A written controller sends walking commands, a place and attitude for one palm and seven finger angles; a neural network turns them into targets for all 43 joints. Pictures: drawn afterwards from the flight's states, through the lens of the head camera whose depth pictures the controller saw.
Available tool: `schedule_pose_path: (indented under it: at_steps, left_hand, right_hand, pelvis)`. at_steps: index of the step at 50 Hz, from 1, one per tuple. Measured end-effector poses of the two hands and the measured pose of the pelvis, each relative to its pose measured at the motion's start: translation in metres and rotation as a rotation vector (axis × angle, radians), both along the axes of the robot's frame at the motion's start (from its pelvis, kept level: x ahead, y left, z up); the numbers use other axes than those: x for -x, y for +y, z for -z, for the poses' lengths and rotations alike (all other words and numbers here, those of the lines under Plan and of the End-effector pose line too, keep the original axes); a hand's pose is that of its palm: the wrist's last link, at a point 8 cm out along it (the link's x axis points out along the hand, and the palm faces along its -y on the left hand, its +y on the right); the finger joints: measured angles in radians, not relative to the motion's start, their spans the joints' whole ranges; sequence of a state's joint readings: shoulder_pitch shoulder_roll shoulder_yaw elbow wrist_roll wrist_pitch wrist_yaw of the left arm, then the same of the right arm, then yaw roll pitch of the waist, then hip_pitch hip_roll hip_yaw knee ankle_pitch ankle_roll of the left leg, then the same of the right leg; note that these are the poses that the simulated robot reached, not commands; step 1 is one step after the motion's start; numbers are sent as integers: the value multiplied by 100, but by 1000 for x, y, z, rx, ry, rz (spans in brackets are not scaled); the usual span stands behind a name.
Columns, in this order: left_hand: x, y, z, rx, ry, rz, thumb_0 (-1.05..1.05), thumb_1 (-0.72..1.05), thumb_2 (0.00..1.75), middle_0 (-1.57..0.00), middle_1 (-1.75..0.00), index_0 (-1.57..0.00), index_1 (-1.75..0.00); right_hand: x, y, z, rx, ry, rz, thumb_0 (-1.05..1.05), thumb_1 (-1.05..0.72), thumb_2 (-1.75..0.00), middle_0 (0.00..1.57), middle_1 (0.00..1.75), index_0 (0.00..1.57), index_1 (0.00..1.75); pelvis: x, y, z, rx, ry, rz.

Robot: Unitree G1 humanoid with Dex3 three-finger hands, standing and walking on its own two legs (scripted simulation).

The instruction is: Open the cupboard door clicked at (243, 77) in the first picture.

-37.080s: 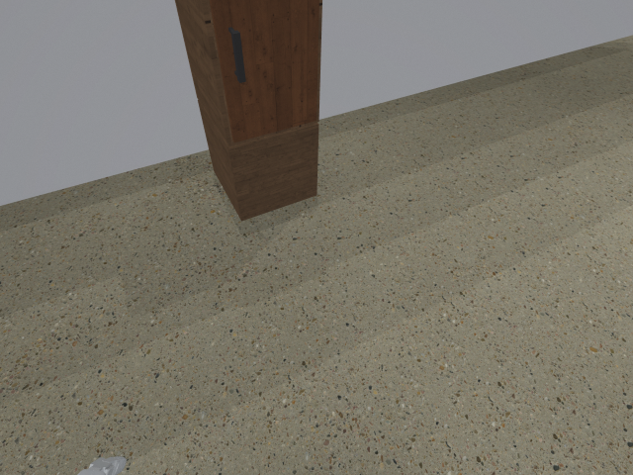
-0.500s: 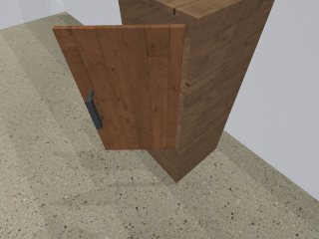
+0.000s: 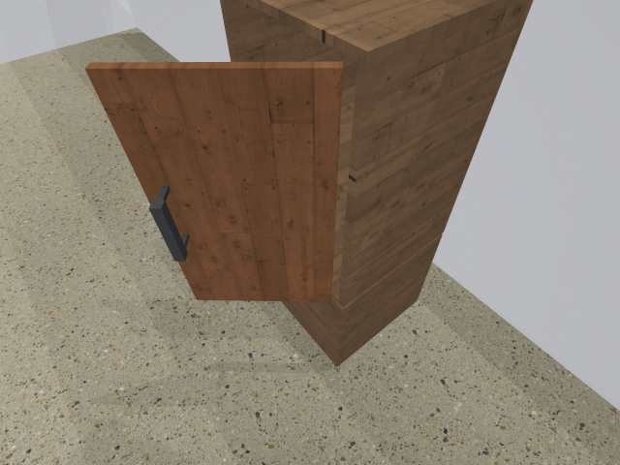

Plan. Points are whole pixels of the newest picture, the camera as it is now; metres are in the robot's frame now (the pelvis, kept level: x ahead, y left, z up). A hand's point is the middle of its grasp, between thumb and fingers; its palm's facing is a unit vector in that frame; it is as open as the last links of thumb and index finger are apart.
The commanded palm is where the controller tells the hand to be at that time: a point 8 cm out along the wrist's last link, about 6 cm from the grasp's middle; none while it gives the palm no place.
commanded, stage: come to a stop and stand still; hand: left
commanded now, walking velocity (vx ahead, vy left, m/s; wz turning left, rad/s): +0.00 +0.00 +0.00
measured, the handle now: (173, 224) +0.51 +0.28 -0.03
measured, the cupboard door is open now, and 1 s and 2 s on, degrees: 50 50 50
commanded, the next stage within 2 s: look again from close up in 0.12 s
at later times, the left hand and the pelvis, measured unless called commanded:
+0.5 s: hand out of the picture +0.02 +0.20 -0.17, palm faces +0.00 -0.97 -0.23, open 7.4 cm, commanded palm none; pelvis +0.00 +0.01 +0.00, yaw +0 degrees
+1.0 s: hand (139, 459) +0.14 +0.23 -0.07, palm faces +0.26 -0.95 -0.16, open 7.5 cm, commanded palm +0.10 +0.28 -0.07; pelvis -0.02 +0.03 +0.00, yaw +2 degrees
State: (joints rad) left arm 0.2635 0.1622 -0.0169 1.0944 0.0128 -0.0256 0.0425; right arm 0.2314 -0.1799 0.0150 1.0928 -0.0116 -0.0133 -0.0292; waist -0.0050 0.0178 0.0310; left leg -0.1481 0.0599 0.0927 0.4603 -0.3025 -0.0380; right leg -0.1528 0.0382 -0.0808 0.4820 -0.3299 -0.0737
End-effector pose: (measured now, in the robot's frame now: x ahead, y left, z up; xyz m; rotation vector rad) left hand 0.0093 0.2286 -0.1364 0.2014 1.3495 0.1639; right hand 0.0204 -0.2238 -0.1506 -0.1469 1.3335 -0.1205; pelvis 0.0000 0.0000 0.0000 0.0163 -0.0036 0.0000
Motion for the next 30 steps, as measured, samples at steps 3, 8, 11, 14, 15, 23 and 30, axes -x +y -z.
schedule_pose_path:
  at_steps: [3, 8, 11, 14, 15, 23, 30]
  left_hand:
    - [0, -1, 1, 6, 1, -2, 1, 91, 89, -20, -30, -20, -30]
    - [0, 0, 2, 15, 7, -4, 0, 91, 89, -20, -30, -20, -30]
    - [0, 2, 3, 18, 8, -4, 0, 91, 89, -20, -30, -20, -30]
    - [-1, 5, 3, 19, 8, -3, 0, 91, 89, -20, -30, -20, -30]
    - [-1, 6, 4, 19, 7, -3, 0, 90, 89, -20, -30, -20, -30]
    - [-6, 18, 2, 13, -2, 4, 0, 90, 89, -20, -30, -20, -30]
    - [-10, 27, 1, 6, -14, 9, 0, 90, 89, -20, -30, -20, -30]
  right_hand:
    - [-2, -2, -2, 7, 2, -1, 1, -92, -90, 19, 30, 20, 29]
    - [0, -2, -5, 16, 12, -1, 1, -91, -90, 20, 30, 20, 30]
    - [3, 0, -6, 20, 20, 2, 1, -91, -90, 20, 30, 20, 30]
    - [6, 2, -7, 24, 26, 5, 1, -91, -90, 20, 30, 20, 30]
    - [7, 2, -7, 25, 28, 6, 1, -91, -90, 20, 30, 20, 30]
    - [14, 10, -9, 26, 39, 8, 1, -91, -90, 20, 30, 20, 30]
    - [15, 14, -10, 29, 38, 8, 1, -91, -90, 20, 30, 20, 30]
  pelvis:
    - [-1, -1, -1, 2, 1, 0]
    - [-1, 0, -1, 5, 3, 1]
    - [-1, 1, -2, 6, 3, 2]
    - [-1, 3, -2, 6, 2, 3]
    - [-1, 4, -2, 6, 2, 4]
    - [1, 12, -3, 5, 0, 5]
    - [2, 17, -4, 5, 0, 6]
